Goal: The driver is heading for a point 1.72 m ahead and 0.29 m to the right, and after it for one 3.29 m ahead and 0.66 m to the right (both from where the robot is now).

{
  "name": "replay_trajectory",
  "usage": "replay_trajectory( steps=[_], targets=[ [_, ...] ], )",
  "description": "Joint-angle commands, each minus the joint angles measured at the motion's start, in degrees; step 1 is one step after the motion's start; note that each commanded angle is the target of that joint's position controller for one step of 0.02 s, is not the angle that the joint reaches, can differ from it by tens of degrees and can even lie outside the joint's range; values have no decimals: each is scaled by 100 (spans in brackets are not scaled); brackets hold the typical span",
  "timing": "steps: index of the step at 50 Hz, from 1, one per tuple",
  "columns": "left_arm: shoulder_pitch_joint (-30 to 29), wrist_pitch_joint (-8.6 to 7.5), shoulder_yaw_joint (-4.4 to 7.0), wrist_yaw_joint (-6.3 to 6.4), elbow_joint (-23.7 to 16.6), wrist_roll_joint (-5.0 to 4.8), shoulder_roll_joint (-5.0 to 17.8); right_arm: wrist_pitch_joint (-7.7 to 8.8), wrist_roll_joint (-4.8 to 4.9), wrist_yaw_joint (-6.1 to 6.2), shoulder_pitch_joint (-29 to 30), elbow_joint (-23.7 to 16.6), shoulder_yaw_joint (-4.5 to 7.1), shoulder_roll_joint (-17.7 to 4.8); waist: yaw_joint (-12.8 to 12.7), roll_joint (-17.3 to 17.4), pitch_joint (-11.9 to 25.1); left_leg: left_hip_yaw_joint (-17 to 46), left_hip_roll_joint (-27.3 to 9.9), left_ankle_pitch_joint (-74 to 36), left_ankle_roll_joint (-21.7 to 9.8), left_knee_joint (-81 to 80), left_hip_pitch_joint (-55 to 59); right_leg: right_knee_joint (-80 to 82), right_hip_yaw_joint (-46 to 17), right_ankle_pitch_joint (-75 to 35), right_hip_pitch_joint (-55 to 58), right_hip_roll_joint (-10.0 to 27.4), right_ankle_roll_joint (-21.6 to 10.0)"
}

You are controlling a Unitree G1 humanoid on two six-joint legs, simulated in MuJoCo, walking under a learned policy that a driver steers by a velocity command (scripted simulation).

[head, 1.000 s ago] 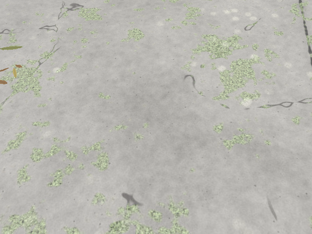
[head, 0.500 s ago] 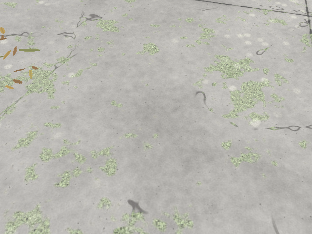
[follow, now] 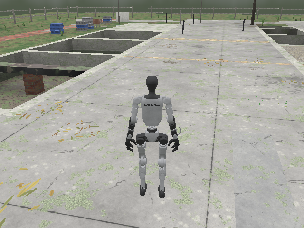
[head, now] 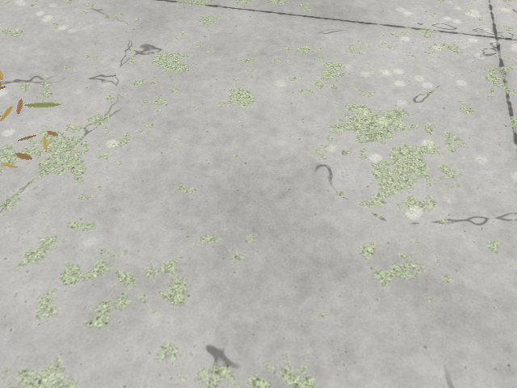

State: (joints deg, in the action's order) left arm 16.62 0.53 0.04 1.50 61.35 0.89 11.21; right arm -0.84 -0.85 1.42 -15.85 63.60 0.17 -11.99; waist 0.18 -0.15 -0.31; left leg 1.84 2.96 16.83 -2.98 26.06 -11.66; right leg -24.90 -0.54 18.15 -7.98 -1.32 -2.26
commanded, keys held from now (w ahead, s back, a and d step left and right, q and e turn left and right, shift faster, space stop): w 1.00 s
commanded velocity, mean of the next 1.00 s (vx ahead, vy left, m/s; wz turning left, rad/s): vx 0.42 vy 0.00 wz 0.00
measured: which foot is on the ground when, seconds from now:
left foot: down 0.00-0.66, up 0.68-1.00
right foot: down 0.00-0.20, up 0.22-0.64, down 0.66-1.00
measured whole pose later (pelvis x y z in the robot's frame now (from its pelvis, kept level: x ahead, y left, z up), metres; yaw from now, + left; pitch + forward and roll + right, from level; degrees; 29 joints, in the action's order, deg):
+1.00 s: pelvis +0.45 +0.01 +0.00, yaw +0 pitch +0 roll -1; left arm 25.6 -5.5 1.8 -0.1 61.9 0.7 9.9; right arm 2.1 -1.8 -1.6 -6.3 54.0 2.1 -11.7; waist -2.2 1.7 -2.5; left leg -0.9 -6.6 3.8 -1.8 47.7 -36.8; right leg -12.4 5.3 12.2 -0.4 -5.8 -6.2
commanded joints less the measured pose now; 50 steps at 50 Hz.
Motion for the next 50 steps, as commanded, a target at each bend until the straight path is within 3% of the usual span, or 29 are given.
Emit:
replay_trajectory(
  steps=[1, 2, 3, 4, 6, 8, 9, 10, 11, 12, 13, 14, 16, 20, 24, 27, 30, 31, 32, 33, 34, 35, 36, 37, 39, 41, 43, 46, 50],
  targets=[
    [628, 1, 213, 6, -35, 4, 835, 65, -69, -54, 254, -361, 81, -385, -257, -620, -883, 109, -59, 1514, -196, 419, -1325, 1351, -1712, 2907, -354, 1093, -739],
    [738, -19, 274, 18, 35, 16, 927, 122, -114, -92, 327, -435, 50, -230, -263, -914, -891, -299, -9, 775, -122, 1033, -1469, 1697, -2231, 2909, -180, 1556, -951],
    [736, -55, 308, 16, 42, 25, 931, 184, -145, -118, 416, -511, 69, -309, -268, -865, -900, -330, -209, 521, -93, 1455, -1555, 1890, -2460, 2622, -214, 1828, -1089],
    [673, -102, 330, 0, 19, 44, 939, 244, -126, -147, 433, -566, 107, -413, -212, -733, -824, -275, -298, 678, -93, 1651, -1615, 1919, -2430, 2310, -161, 1855, -1110],
    [464, -179, 368, -28, -29, 31, 952, 345, -82, -212, 322, -618, 128, -385, -47, -688, -769, -339, -342, 828, -128, 1333, -1335, 1767, -1953, 1915, -258, 1635, -997],
    [112, -199, 391, -51, -111, -29, 909, 416, -21, -204, -253, -454, 131, -213, 313, -680, -828, -651, -131, 276, -201, 210, 95, 1320, -1296, 1739, -1182, 1207, -790],
    [50, -208, 390, -60, -158, -11, 833, 432, -4, -167, -769, -232, 170, -224, 476, -448, -783, -705, 67, 132, -188, -184, 975, 837, -1038, 1672, -1710, 946, -708],
    [-74, -259, 339, -75, -268, 25, 633, 473, -46, -109, -1322, -89, 238, -442, 669, 165, -669, 105, -457, 557, -245, -657, 1796, -161, -598, 1372, -2386, 618, -550],
    [-151, -328, 195, -143, -500, -25, 104, 508, -71, -62, -2054, -7, 376, -1038, 847, 1660, -257, 2610, -1955, 2415, -655, -1807, 2427, -2147, 342, 1193, -3261, -103, -275],
    [-371, -345, 303, -176, -626, 136, 570, 458, -57, -69, -2173, 123, 411, -1130, 736, 1306, -588, 3570, -2507, 2841, -1053, -2075, 1877, -3217, 151, 1360, -3695, -43, -348],
    [-533, -369, 332, -235, -657, 159, 650, 470, -75, -86, -1544, -87, 343, -860, 407, 565, -977, 3157, -2345, 2586, -1050, -1996, 1422, -3673, -102, 782, -3795, 306, -413],
    [-461, -414, 301, -296, -589, 112, 507, 529, -55, -111, -1134, -246, 305, -720, 211, 339, -985, 2606, -2072, 1908, -931, -2022, 1178, -3700, -158, 249, -3647, 458, -394],
    [-354, -433, 315, -367, -499, 129, 481, 634, -20, -92, -908, -334, 230, -510, 22, 291, -772, 1684, -1661, 423, -738, -2082, 1187, -3514, -31, -371, -3334, 597, -248],
    [-784, -312, 307, -380, -666, 123, 379, 706, 3, -59, -1513, -86, 141, -353, 59, 432, -559, 732, -1385, -2249, -718, -1787, 1522, -3351, 353, -734, -3508, 496, -25],
    [-1863, -285, 198, -374, -1126, 64, 226, 695, -16, -36, -1602, -62, 86, -338, 211, 515, -772, 305, -1204, -3113, -714, -1814, 1184, -2054, 681, -1172, -3203, 317, 40],
    [-2177, -285, 160, -348, -1313, 12, 249, 703, -24, -10, -1669, -7, 96, -451, 230, 631, -808, 184, -1300, -3745, -702, -1790, 1214, -1186, 845, -1367, -2580, 151, -141],
    [-1465, -338, 268, -241, -1189, 11, 508, 723, -21, 10, -1435, -17, 139, -617, -192, 628, -374, -5, -1420, -5809, -567, -829, 1566, -879, 870, -1128, -1510, -162, -491],
    [-737, -380, 346, -198, -962, 0, 641, 703, -32, 16, -1358, -27, 166, -688, -492, 606, 12, -66, -1392, -6216, -507, 20, 1653, -735, 831, -1032, -838, -288, -606],
    [177, -427, 429, -148, -658, 23, 751, 676, -6, 6, -1237, -60, 185, -735, -886, 499, 453, -184, -1249, -5762, -429, 1141, 1292, -327, 760, -1253, 264, -240, -721],
    [1034, -455, 555, -87, -480, 162, 1152, 671, 18, -30, -1297, -184, 136, -550, -1110, 66, 1018, -319, -980, -3839, -387, 2746, 222, -212, -419, -288, 1571, 831, -954],
    [1107, -437, 640, -120, -513, 270, 1571, 637, 146, -107, -1998, -248, 47, 164, -583, -1155, 1545, -443, 133, 1098, -176, 5008, -1775, 391, -3471, 139, 2771, 2520, -1792],
    [685, -390, 630, -192, -522, 5, 1369, 612, 30, -106, -1600, -257, 204, -440, -582, -434, 1290, 236, -16, 942, -307, 5468, -2295, 1065, -4054, 915, 2258, 2331, -1821],
    [14, -407, 532, -202, -637, -57, 1019, 626, -5, -122, -1010, -481, 246, -514, -323, -301, 345, 187, -356, 335, -342, 5267, -2535, 1232, -3070, 1012, 1360, 2182, -1617],
    [-271, -470, 447, -228, -667, -41, 666, 654, -28, -138, -690, -556, 245, -454, -218, 5, -80, 153, -546, -17, -341, 4948, -2346, 1439, -2436, 332, 606, 1928, -1457],
    [-234, -571, 326, -185, -509, -4, 313, 540, -130, -188, -734, -545, 241, -244, 123, -50, -248, 146, -765, -172, -243, 4421, -1744, 1579, -1500, -770, -197, 1479, -1146],
    [114, -665, 306, -158, -348, 3, 343, 428, -151, -239, -752, -561, 236, -88, 217, -118, -233, 28, -791, -187, -141, 4120, -1632, 1623, -1073, -1507, -332, 1345, -1115],
    [350, -700, 324, -147, -270, -6, 513, 348, -162, -266, -354, -722, 245, -109, 221, -171, -362, -109, -878, -434, -41, 3754, -1976, 1753, -778, -1682, -329, 1257, -1100],
    [686, -686, 299, -148, -225, -23, 546, 314, -137, -298, 540, -1048, 246, -197, 36, -198, -559, -301, -961, -1074, 107, 2930, -2537, 1892, -524, -1997, -88, 1126, -1014],
    [1116, -683, 257, -132, -145, -30, 528, 344, -52, -322, 1433, -1347, 174, -97, -227, -285, -578, -569, -774, -1709, 160, 1597, -2406, 1801, -213, -2778, 304, 1003, -825]
  ],
)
